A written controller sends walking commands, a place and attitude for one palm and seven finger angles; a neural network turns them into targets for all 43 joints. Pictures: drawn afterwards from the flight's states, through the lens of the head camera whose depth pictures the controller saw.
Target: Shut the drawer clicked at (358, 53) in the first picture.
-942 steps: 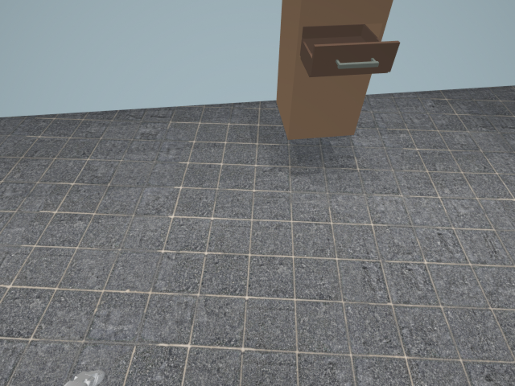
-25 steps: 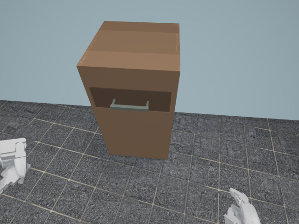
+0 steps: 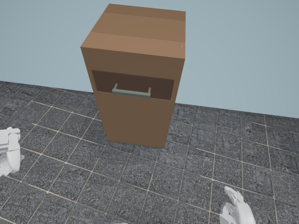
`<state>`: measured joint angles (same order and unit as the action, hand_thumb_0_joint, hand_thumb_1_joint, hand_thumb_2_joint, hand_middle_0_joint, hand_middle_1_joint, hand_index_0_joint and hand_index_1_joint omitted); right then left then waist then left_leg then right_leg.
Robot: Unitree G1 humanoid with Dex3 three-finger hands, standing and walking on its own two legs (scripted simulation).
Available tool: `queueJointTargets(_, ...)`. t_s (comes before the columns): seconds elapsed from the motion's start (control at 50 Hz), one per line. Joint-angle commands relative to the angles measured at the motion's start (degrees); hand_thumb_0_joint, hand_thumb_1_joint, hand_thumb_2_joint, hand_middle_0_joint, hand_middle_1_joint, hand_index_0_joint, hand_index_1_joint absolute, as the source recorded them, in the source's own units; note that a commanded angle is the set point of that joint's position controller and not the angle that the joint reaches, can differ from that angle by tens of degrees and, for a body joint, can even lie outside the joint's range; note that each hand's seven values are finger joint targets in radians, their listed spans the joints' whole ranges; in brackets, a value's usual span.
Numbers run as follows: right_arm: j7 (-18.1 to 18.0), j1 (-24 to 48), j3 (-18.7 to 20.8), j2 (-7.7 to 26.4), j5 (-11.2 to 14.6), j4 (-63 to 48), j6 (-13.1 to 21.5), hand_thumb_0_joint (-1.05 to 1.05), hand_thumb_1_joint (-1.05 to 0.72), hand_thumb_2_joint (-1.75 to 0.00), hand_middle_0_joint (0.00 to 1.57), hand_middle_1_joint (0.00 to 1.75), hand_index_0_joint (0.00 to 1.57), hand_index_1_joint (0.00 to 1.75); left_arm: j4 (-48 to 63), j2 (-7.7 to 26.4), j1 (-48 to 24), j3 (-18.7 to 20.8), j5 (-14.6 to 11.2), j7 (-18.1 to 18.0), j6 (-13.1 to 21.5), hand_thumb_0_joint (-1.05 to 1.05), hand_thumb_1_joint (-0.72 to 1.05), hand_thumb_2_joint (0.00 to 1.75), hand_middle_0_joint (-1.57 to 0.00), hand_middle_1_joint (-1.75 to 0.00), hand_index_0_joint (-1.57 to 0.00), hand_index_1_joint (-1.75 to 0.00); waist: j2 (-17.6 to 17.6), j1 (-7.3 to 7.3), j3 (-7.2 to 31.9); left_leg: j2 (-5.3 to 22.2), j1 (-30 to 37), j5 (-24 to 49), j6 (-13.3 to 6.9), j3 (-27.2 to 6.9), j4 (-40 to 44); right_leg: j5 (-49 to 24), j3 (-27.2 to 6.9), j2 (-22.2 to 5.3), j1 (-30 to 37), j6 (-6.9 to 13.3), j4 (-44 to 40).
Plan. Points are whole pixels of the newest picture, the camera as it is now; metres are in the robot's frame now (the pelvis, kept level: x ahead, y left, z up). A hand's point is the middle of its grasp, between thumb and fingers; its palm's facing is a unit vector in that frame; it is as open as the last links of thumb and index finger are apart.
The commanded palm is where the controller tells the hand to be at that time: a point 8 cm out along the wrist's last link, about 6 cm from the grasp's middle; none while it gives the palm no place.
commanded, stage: step back with the hand held close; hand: left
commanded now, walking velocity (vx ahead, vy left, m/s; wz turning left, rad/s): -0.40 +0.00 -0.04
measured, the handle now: (132, 90) +0.70 +0.11 -0.15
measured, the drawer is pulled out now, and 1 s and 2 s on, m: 0.00 0.00 0.00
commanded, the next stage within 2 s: stop stepping back and stand still in 0.56 s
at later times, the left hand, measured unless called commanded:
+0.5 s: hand (5, 192) +0.15 +0.23 +0.18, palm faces +0.36 -0.80 -0.48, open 3.3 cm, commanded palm +0.08 +0.27 +0.19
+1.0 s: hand out of the picture +0.01 +0.20 +0.17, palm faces +0.27 -0.84 -0.48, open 3.3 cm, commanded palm -0.04 +0.25 +0.19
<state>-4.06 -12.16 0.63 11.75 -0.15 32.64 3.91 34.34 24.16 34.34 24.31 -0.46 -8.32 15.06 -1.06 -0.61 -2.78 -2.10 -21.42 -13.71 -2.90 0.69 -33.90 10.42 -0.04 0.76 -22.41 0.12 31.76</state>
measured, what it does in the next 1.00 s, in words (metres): walks backwards: right foot, then left foot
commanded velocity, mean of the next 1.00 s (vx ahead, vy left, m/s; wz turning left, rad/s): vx -0.26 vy -0.01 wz -0.02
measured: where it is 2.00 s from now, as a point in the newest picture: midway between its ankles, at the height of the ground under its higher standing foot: outside the picture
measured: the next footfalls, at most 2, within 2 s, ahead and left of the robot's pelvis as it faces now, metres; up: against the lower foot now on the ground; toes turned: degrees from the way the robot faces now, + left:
right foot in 0.46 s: -0.16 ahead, -0.12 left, +0.00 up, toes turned -3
left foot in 0.74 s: +0.00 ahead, +0.07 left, +0.00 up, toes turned -2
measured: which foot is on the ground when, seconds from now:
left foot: down 0.00-0.64, up 0.66-0.72, down 0.74-0.98, up 1.00-1.00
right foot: down 0.00-0.28, up 0.30-0.44, down 0.46-1.00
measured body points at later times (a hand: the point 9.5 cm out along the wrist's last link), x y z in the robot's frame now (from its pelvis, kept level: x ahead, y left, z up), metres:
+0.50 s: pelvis -0.06 -0.01 +0.00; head -0.01 +0.02 +0.45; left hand +0.12 +0.27 +0.20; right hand +0.11 -0.24 -0.08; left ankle +0.04 +0.09 -0.73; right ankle -0.18 -0.13 -0.72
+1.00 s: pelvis -0.18 -0.03 +0.01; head -0.17 -0.01 +0.46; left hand -0.01 +0.25 +0.20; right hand -0.02 -0.28 -0.06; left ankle -0.05 +0.08 -0.72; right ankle -0.18 -0.13 -0.73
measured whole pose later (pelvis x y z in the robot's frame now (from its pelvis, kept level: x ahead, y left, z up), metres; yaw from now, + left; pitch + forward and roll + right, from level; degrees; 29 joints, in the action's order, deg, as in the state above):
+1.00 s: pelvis -0.18 -0.03 +0.01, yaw -2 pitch +0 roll -2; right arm -4.2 -12.1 0.8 12.2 -0.1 32.8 4.3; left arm 35.9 24.5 38.6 21.9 -2.9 -6.7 12.7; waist -0.8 -0.7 -1.3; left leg 0.7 -25.6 -10.2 -0.5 -0.2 -28.9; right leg 16.9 -0.2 4.2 -13.9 2.3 28.8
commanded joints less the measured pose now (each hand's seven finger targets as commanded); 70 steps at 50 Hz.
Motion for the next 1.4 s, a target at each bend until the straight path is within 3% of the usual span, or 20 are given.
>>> queueJointTargets(0.0,-0.30,5.18,3.66,8.44,-0.02,-8.78,3.03,0.00,-0.90,-0.90,0.20,0.30,0.20,0.30,11.83,7.61,0.31,5.36,-0.61,-0.30,3.65,0.00,0.90,0.90,-1.40,-1.60,-1.40,-1.60,2.48,0.05,11.77,7.39,-11.46,-0.29,-1.79,-7.08,8.28,-19.38,-8.35,-4.41,19.10,0.88,1.98)
queueJointTargets(0.14,0.09,4.72,4.28,7.49,-0.07,-7.77,0.87,0.00,-0.90,-0.90,0.20,0.30,0.20,0.30,12.09,9.87,1.06,6.84,-1.87,-1.80,4.66,0.00,0.90,0.90,-1.40,-1.60,-1.40,-1.60,-3.54,-1.20,9.99,2.36,-1.08,-9.48,0.62,-4.65,-1.86,8.06,-14.20,-12.07,-0.18,5.34,-13.83)
queueJointTargets(0.2,-0.36,5.77,3.96,7.80,0.12,-7.93,0.63,0.00,-0.90,-0.90,0.20,0.30,0.20,0.30,11.67,9.52,1.93,6.68,-1.45,-2.20,5.28,0.00,0.90,0.90,-1.40,-1.60,-1.40,-1.60,0.98,-1.53,8.77,5.53,-2.33,-11.84,-1.05,-8.07,6.15,10.00,-7.87,-6.79,-0.54,2.40,-9.27)
queueJointTargets(0.26,-1.16,7.66,3.92,9.38,0.07,-9.35,2.61,0.00,-0.90,-0.90,0.20,0.30,0.20,0.30,12.54,9.02,0.70,8.02,0.53,-1.74,6.09,0.00,0.90,0.90,-1.40,-1.60,-1.40,-1.60,15.60,-0.46,7.92,17.67,-28.01,-29.71,-6.54,-20.22,25.28,3.23,-1.78,3.62,22.41,-1.20,15.10)
queueJointTargets(0.4,-0.32,4.95,3.51,8.64,-1.98,-4.75,6.52,0.00,-0.90,-0.90,0.20,0.30,0.20,0.30,13.05,6.94,0.84,4.70,-1.01,0.12,7.48,0.00,0.90,0.90,-1.40,-1.60,-1.40,-1.60,11.50,-0.19,7.98,15.91,-3.51,1.88,-5.34,-15.20,16.96,11.84,-2.42,3.15,9.20,0.11,1.82)
queueJointTargets(0.5,1.26,3.54,3.64,7.50,-2.62,-1.81,6.43,0.00,-0.90,-0.90,0.20,0.30,0.20,0.30,16.12,9.55,-2.41,5.19,-1.29,0.96,9.22,0.00,0.90,0.90,-1.40,-1.60,-1.40,-1.60,11.34,0.65,22.43,13.23,30.05,47.74,-1.89,-5.73,4.59,-0.93,-1.73,1.48,1.66,-1.26,-9.73)
queueJointTargets(0.58,1.16,8.05,2.94,5.95,0.65,-8.34,3.49,0.00,-0.90,-0.90,0.20,0.30,0.20,0.30,13.81,11.55,5.54,8.74,-3.32,1.49,6.78,0.00,0.90,0.90,-1.40,-1.60,-1.40,-1.60,-6.00,0.50,20.39,5.89,19.03,24.31,1.33,1.87,-1.45,-33.03,-3.52,-6.68,5.08,-4.66,-10.94)
queueJointTargets(0.64,0.26,10.39,2.02,5.18,0.98,-9.93,1.88,0.00,-0.90,-0.90,0.20,0.30,0.20,0.30,11.36,12.38,6.65,10.65,-3.76,1.21,6.25,0.00,0.90,0.90,-1.40,-1.60,-1.40,-1.60,-5.79,0.64,11.21,2.38,2.62,0.16,2.37,-0.40,-6.78,-36.48,-8.75,-13.28,4.90,-0.25,-11.68)
queueJointTargets(0.68,-0.29,8.23,1.31,4.65,0.61,-9.21,0.45,0.00,-0.90,-0.90,0.20,0.30,0.20,0.30,7.83,9.85,9.01,8.30,-4.03,1.12,3.88,0.00,0.90,0.90,-1.40,-1.60,-1.40,-1.60,-1.66,-0.33,8.83,3.84,2.91,6.70,2.29,-1.51,0.79,-30.13,-8.80,-11.03,6.74,2.36,-8.87)
queueJointTargets(0.74,-0.97,6.59,2.08,7.14,0.88,-9.06,1.26,0.00,-0.90,-0.90,0.20,0.30,0.20,0.30,10.60,10.77,5.72,6.89,-3.80,0.78,2.97,0.00,0.90,0.90,-1.40,-1.60,-1.40,-1.60,7.32,-0.01,12.82,8.47,15.61,26.05,-0.18,-4.16,8.42,-13.27,-2.55,-2.48,3.81,-1.90,-7.16)
queueJointTargets(0.8,-0.89,6.38,2.29,8.38,0.25,-9.54,2.61,0.00,-0.90,-0.90,0.20,0.30,0.20,0.30,12.34,9.47,5.71,4.56,-3.90,0.90,2.84,0.00,0.90,0.90,-1.40,-1.60,-1.40,-1.60,11.39,0.64,11.76,13.36,9.00,10.09,-2.27,-11.05,18.01,9.25,-1.42,1.95,7.27,-1.38,-1.57)
queueJointTargets(0.88,-0.90,6.74,2.72,8.82,-0.10,-9.57,3.95,0.00,-0.90,-0.90,0.20,0.30,0.20,0.30,12.82,8.76,4.87,5.32,-2.83,0.51,2.16,0.00,0.90,0.90,-1.40,-1.60,-1.40,-1.60,9.16,1.35,7.44,13.39,-5.52,-17.58,-2.04,-11.34,23.28,12.56,-1.45,2.19,15.49,0.35,-2.27)
queueJointTargets(0.92,-0.70,6.01,2.97,8.18,0.16,-9.92,3.86,0.00,-0.90,-0.90,0.20,0.30,0.20,0.30,13.48,8.62,5.06,5.00,-2.60,0.43,1.53,0.00,0.90,0.90,-1.40,-1.60,-1.40,-1.60,4.81,0.87,7.85,6.89,0.40,-15.15,1.42,-4.07,13.97,21.95,-4.91,-0.40,8.16,1.87,-12.40)
queueJointTargets(0.98,-0.95,4.28,2.78,6.78,-0.47,-7.11,3.09,0.00,-0.90,-0.90,0.20,0.30,0.20,0.30,13.54,7.88,1.41,3.62,-2.57,-0.70,-0.36,0.00,0.90,0.90,-1.40,-1.60,-1.40,-1.60,-5.46,-0.47,5.28,2.06,11.22,-2.44,3.70,-1.46,-13.27,32.28,-18.64,-13.75,-12.97,9.46,-24.40)
queueJointTargets(1.1,-2.60,5.01,0.71,8.07,-0.03,-5.81,5.64,0.00,-0.90,-0.90,0.20,0.30,0.20,0.30,7.16,5.41,-7.86,0.18,-0.58,-2.06,-0.83,0.00,0.90,0.90,-1.40,-1.60,-1.40,-1.60,6.51,-0.50,-0.75,9.19,3.73,-12.29,-0.64,-11.19,15.48,14.78,-3.84,-1.88,0.09,0.83,-8.28)
queueJointTargets(1.14,-2.54,6.04,0.11,7.22,-0.53,-5.84,5.94,0.00,-0.90,-0.90,0.20,0.30,0.20,0.30,9.42,5.88,-6.22,1.08,0.10,-1.45,-0.52,0.00,0.90,0.90,-1.40,-1.60,-1.40,-1.60,17.09,-0.21,2.28,12.44,-2.90,-33.42,-1.37,-18.45,27.91,16.98,0.27,1.60,7.14,-0.29,3.22)
queueJointTargets(1.24,-0.94,6.18,0.44,6.42,-1.10,-7.09,5.80,0.00,-0.90,-0.90,0.20,0.30,0.20,0.30,11.51,7.19,1.22,2.21,-0.18,-1.04,-1.23,0.00,0.90,0.90,-1.40,-1.60,-1.40,-1.60,5.83,0.69,4.14,8.35,-5.04,-20.95,0.03,-9.38,19.30,14.39,0.30,0.02,16.11,1.66,-7.68)
queueJointTargets(1.3,-0.61,4.94,1.16,5.78,-1.03,-5.93,4.33,0.00,-0.90,-0.90,0.20,0.30,0.20,0.30,11.57,7.82,-0.23,3.24,-1.46,-1.36,-1.44,0.00,0.90,0.90,-1.40,-1.60,-1.40,-1.60,-8.04,0.46,3.97,1.95,-3.70,-6.64,2.56,-0.58,-10.55,30.98,-22.16,-15.37,5.38,9.83,-22.49)
queueJointTargets(1.32,-0.51,3.99,1.20,5.54,-0.85,-5.09,4.16,0.00,-0.90,-0.90,0.20,0.30,0.20,0.30,11.43,7.77,-1.46,3.46,-1.59,-1.71,-1.41,0.00,0.90,0.90,-1.40,-1.60,-1.40,-1.60,-7.96,-0.05,3.88,2.45,-5.31,-4.83,2.58,-0.78,-16.32,26.64,-23.46,-17.76,5.40,11.63,-22.47)
queueJointTargets(1.38,-0.74,3.19,0.49,4.86,-0.36,-4.38,4.04,0.00,-0.90,-0.90,0.20,0.30,0.20,0.30,5.78,5.69,-1.76,1.97,-1.74,-2.03,-1.54,0.00,0.90,0.90,-1.40,-1.60,-1.40,-1.60,-4.78,-0.97,2.40,4.66,2.93,-6.91,1.69,-0.88,-5.77,27.47,-13.66,-15.02,-2.54,8.33,-18.97)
